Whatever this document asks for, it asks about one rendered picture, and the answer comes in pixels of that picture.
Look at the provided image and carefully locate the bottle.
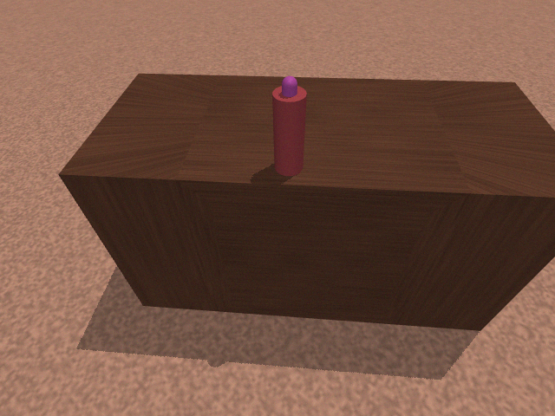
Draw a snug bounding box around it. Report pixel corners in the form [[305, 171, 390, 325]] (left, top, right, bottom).
[[272, 76, 307, 176]]

